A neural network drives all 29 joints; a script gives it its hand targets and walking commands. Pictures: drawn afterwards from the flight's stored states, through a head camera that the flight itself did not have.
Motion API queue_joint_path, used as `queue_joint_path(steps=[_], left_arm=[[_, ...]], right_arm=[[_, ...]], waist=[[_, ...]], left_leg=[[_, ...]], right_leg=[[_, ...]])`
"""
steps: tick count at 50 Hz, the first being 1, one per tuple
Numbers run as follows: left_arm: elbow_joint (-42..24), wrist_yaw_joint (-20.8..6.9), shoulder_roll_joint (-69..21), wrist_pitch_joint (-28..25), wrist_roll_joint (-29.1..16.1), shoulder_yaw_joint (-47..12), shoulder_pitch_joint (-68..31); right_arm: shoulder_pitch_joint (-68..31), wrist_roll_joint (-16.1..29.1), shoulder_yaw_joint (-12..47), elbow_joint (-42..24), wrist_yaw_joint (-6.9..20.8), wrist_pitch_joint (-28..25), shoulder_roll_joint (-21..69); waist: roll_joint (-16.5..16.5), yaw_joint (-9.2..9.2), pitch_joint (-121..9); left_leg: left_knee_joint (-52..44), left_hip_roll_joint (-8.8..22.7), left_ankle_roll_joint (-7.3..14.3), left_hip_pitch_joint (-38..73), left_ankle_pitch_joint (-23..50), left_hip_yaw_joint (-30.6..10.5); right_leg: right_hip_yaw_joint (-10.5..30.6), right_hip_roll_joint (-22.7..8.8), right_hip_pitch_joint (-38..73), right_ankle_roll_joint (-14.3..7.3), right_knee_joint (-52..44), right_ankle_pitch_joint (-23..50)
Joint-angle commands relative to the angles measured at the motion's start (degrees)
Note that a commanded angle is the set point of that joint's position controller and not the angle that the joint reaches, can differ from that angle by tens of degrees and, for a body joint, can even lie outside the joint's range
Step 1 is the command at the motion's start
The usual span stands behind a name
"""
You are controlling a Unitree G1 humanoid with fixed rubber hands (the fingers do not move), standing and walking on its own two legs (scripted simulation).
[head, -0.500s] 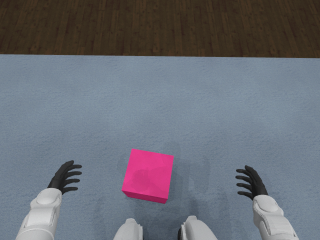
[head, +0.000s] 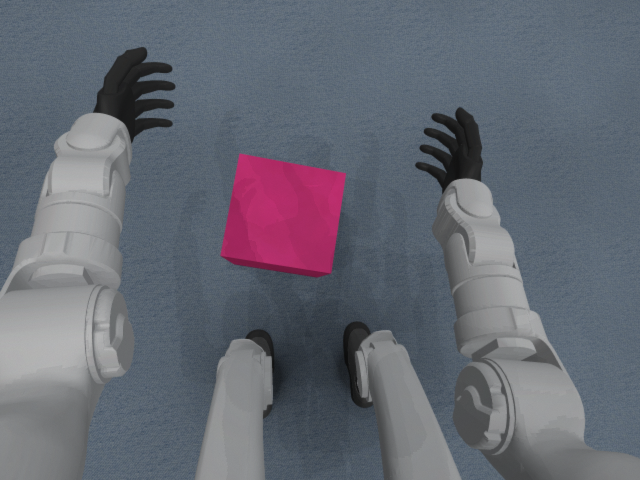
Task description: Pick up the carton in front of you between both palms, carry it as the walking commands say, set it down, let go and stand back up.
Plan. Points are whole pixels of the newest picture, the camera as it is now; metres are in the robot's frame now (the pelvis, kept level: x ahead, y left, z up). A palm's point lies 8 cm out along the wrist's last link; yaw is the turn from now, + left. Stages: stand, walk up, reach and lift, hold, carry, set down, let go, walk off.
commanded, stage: reach and lift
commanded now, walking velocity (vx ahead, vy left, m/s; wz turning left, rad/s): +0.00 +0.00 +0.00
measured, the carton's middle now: (283, 224) +0.48 +0.02 -0.52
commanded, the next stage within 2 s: none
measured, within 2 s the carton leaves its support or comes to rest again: leaves its support in 1.72 s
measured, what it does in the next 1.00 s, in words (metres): lowers itself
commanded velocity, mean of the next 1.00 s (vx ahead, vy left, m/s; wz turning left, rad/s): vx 0.00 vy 0.00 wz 0.00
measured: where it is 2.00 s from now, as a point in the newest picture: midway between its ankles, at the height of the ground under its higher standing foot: (312, 384)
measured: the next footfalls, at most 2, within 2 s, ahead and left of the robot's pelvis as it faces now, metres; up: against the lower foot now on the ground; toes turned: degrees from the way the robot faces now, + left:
none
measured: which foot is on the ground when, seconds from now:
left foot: down 0.00-1.00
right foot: down 0.00-1.00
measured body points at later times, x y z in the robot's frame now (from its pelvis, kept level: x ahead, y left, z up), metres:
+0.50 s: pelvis +0.00 -0.02 -0.16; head +0.34 +0.01 +0.13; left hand +0.52 +0.20 -0.33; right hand +0.46 -0.19 -0.32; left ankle +0.09 +0.09 -0.61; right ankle +0.10 -0.16 -0.61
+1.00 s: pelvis -0.03 -0.02 -0.27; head +0.34 +0.02 -0.02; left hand +0.52 +0.18 -0.47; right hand +0.48 -0.20 -0.45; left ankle +0.09 +0.09 -0.61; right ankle +0.10 -0.16 -0.61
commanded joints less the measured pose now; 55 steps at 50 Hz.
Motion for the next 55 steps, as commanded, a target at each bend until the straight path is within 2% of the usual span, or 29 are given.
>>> queue_joint_path(steps=[1, 5, 9, 12, 17, 20, 25, 30, 34, 37, 40, 42, 46, 50, 53, 55], left_arm=[[-3.46, 0.32, 5.45, -1.45, 2.24, 1.99, -14.48], [-2.77, 1.05, 2.88, -3.45, 3.81, 3.60, -12.46], [-2.50, 2.29, 0.84, -5.18, 3.43, 3.65, -9.05], [-3.73, 3.36, 0.95, -6.36, 1.48, 2.22, -8.66], [-6.69, 5.02, 5.21, -8.04, -4.05, -1.50, -10.52], [-8.12, 5.51, 8.16, -8.40, -7.36, -3.52, -11.44], [-10.16, 5.30, 12.01, -7.95, -11.03, -5.42, -15.16], [-5.04, 4.61, 13.27, -7.22, -12.50, -6.74, -19.93], [0.73, 4.47, 13.63, -7.47, -13.06, -8.16, -23.33], [4.27, 4.67, 13.82, -8.17, -13.61, -9.45, -25.49], [6.33, 5.18, 13.96, -9.29, -14.11, -11.15, -26.82], [6.16, 5.65, 14.27, -10.01, -14.33, -11.88, -27.61], [3.37, 6.74, 14.31, -11.05, -14.46, -13.10, -29.02], [-0.26, 7.09, 14.12, -10.76, -14.23, -13.64, -29.40], [-1.11, 7.32, 12.64, -10.10, -13.86, -13.45, -27.73], [0.53, 7.36, 11.36, -9.71, -13.60, -13.45, -26.67]], right_arm=[[-8.73, -2.31, -3.15, -4.71, 0.50, -1.92, -4.10], [-7.44, -4.46, -5.16, -2.71, 1.86, -4.58, -2.69], [-5.67, -4.67, -5.55, 0.01, 2.61, -7.08, -2.57], [-5.36, -3.20, -4.35, 1.07, 2.46, -8.73, -2.97], [-6.87, 2.24, 1.44, -0.45, 0.81, -10.26, -5.19], [-8.33, 5.55, 5.18, -1.89, -0.43, -10.08, -6.72], [-12.84, 9.39, 9.19, -4.58, -2.55, -8.70, -7.73], [-18.85, 9.53, 8.91, -0.93, -3.53, -7.23, -8.16], [-23.34, 9.00, 8.24, 4.54, -3.37, -7.35, -9.09], [-25.97, 9.34, 8.21, 8.82, -2.98, -8.19, -9.94], [-25.49, 11.98, 9.51, 15.91, -1.99, -9.26, -8.39], [-26.11, 13.41, 10.16, 17.80, -1.49, -10.09, -8.51], [-27.40, 17.62, 12.64, 18.42, -0.92, -11.58, -7.43], [-27.30, 20.34, 14.50, 16.68, -1.14, -11.72, -6.26], [-25.85, 20.25, 14.27, 16.05, -1.44, -11.57, -6.34], [-25.12, 18.92, 12.90, 17.24, -1.35, -11.48, -7.11]], waist=[[10.28, -0.57, -53.00], [10.42, 0.09, -51.62], [10.00, 1.12, -50.63], [9.21, 1.80, -52.23], [8.68, 3.33, -61.17], [8.25, 4.06, -65.59], [7.38, 4.80, -68.53], [6.24, 4.34, -58.27], [5.87, 3.87, -51.23], [5.70, 3.76, -47.88], [5.96, 4.82, -45.86], [6.40, 5.50, -46.06], [8.00, 7.85, -49.27], [9.07, 9.14, -52.24], [10.07, 9.01, -52.49], [9.97, 7.88, -48.50]], left_leg=[[-8.56, -0.70, -3.06, 39.16, 6.65, -1.94], [-3.88, -0.41, -2.90, 34.66, 14.14, -2.07], [2.56, -0.14, -2.64, 28.01, 18.99, -2.57], [8.47, -0.26, -2.64, 22.39, 21.18, -2.41], [18.72, 0.05, -2.69, 17.10, 24.19, -1.44], [23.60, 0.22, -2.68, 14.03, 22.16, -0.54], [29.16, 0.64, -2.51, 7.72, 13.02, 0.99], [32.56, 1.99, -1.90, -2.66, -0.38, 1.07], [35.53, 3.01, -1.58, -8.14, -5.56, 0.22], [37.99, 3.54, -1.58, -10.26, -5.87, -0.50], [40.01, 4.02, -1.51, -10.90, -4.24, -0.85], [41.38, 4.28, -1.48, -9.87, -1.87, -1.10], [43.65, 4.45, -1.36, -5.13, 4.11, -1.08], [44.74, 4.39, -1.17, -0.37, 7.01, -0.89], [44.73, 4.12, -1.25, 2.64, 8.23, -1.18], [44.38, 4.04, -1.34, 1.09, 6.92, -1.86]], right_leg=[[-7.63, 5.27, 10.76, 0.74, -2.35, 2.12], [-7.92, 5.58, 2.64, 0.83, 1.50, 3.96], [-7.56, 5.81, -5.68, 0.97, 7.35, 5.40], [-7.29, 6.08, -9.40, 1.17, 12.68, 7.69], [-6.98, 6.41, -9.58, 1.68, 22.03, 12.07], [-6.78, 6.50, -7.73, 1.75, 26.91, 12.12], [-6.55, 6.22, -3.88, 1.35, 33.06, 8.40], [-6.32, 5.37, -7.29, 1.00, 37.30, -0.88], [-6.23, 4.83, -10.70, 0.84, 41.01, -4.66], [-6.09, 4.60, -12.67, 0.83, 43.94, -4.82], [-5.94, 4.75, -14.20, 0.89, 46.66, -3.39], [-6.02, 4.97, -14.90, 0.96, 48.28, -1.85], [-6.50, 5.75, -16.10, 0.96, 50.85, 1.62], [-6.97, 6.55, -16.61, 1.05, 51.74, 2.52], [-7.54, 7.03, -19.19, 1.01, 51.98, 1.96], [-7.69, 6.98, -22.48, 1.02, 52.05, 0.39]])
